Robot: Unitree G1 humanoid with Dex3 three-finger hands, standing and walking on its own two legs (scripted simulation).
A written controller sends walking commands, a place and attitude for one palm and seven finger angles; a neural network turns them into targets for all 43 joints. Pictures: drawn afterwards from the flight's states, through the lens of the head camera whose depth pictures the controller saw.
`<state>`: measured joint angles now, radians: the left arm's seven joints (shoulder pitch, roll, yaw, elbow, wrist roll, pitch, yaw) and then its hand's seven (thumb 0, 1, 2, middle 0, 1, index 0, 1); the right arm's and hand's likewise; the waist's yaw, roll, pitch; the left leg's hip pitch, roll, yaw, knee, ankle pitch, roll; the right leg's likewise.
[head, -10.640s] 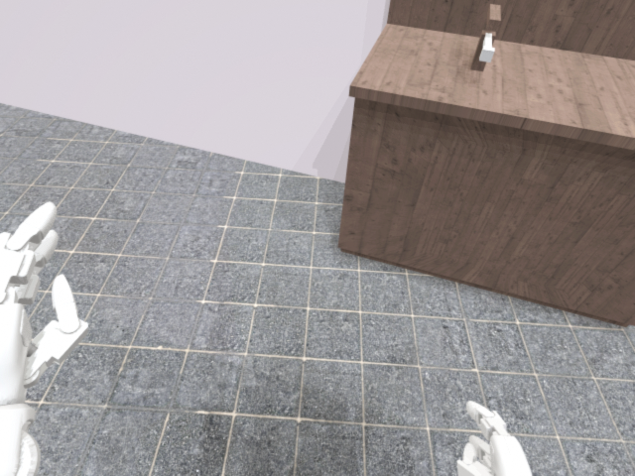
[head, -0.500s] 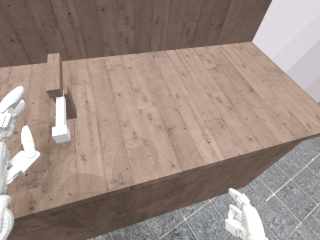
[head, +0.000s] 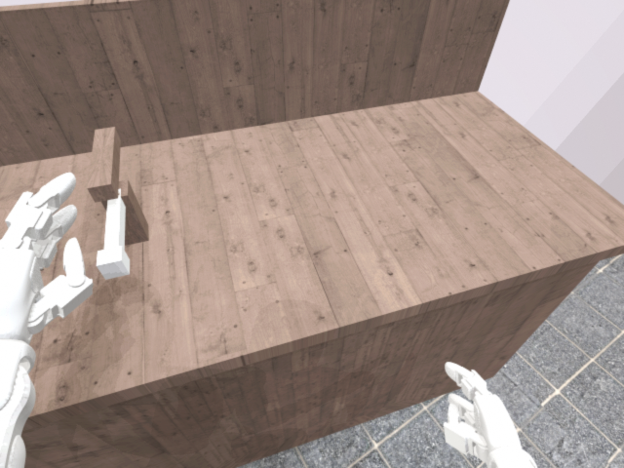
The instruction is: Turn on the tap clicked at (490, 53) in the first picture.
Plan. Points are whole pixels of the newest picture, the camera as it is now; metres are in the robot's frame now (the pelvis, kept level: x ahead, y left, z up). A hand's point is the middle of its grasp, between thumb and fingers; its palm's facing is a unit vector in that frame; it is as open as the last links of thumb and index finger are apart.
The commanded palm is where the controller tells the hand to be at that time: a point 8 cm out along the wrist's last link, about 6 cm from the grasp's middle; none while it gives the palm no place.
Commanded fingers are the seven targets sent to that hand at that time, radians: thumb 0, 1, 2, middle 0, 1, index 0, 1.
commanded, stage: turn the palm inward beside the body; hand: left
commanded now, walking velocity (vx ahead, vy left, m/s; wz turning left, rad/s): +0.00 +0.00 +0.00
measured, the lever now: (113, 262) +0.31 +0.28 +0.11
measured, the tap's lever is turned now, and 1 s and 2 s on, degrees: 0 0 0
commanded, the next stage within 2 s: reach beside the lever's end, fingers flat in 1.96 s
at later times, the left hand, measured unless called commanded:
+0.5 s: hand (123, 301) +0.22 +0.21 +0.17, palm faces +0.44 -0.84 -0.33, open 7.4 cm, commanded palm +0.16 +0.26 +0.18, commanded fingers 0.00 0.90 0.90 -0.20 -0.30 -0.20 -0.30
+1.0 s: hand (106, 326) +0.20 +0.22 +0.17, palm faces +0.49 -0.85 -0.20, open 7.4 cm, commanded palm +0.14 +0.25 +0.17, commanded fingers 0.00 0.90 0.90 -0.20 -0.30 -0.20 -0.30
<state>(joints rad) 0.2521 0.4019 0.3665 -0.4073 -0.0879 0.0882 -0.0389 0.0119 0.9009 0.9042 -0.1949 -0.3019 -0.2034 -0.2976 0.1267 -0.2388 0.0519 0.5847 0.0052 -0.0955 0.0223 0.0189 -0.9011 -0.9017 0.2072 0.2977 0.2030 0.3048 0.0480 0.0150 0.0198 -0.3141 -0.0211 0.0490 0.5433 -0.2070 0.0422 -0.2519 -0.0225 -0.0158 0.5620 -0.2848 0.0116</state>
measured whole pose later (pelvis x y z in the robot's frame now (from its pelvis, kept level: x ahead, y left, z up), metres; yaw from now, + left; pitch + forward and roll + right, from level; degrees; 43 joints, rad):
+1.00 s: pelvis +0.02 -0.04 -0.01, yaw +3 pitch -1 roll +0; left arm 0.41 0.30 0.30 -0.51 -0.20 0.11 0.11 0.02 0.90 0.90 -0.20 -0.30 -0.21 -0.30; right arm 0.15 -0.22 0.07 0.63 0.03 -0.21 -0.10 0.02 -0.90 -0.90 0.20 0.30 0.20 0.30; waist 0.09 0.05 -0.05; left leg -0.36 0.00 -0.04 0.65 -0.27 -0.01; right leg -0.26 0.01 -0.09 0.64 -0.37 -0.04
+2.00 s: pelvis +0.02 -0.06 +0.00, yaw +4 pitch -4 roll +0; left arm 0.45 0.24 0.25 -0.59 -0.26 0.26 0.18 0.02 0.90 0.90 -0.20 -0.30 -0.21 -0.30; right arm 0.15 -0.24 0.07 0.66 0.04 -0.20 -0.11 0.02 -0.90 -0.90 0.20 0.30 0.20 0.30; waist 0.09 0.07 -0.05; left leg -0.28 0.02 -0.06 0.61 -0.26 -0.04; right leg -0.17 0.04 -0.12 0.59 -0.35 -0.07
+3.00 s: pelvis +0.02 -0.04 +0.00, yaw +3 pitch -2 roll +0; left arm 0.26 0.27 0.35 -0.28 -0.25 0.17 0.16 0.02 0.90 0.90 -0.18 -0.26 -0.19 -0.25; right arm 0.15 -0.23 0.06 0.68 0.04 -0.20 -0.12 0.02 -0.90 -0.90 0.21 0.30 0.20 0.30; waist 0.07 0.05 -0.02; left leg -0.29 0.01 -0.04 0.57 -0.24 -0.01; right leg -0.19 0.02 -0.09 0.55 -0.32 -0.04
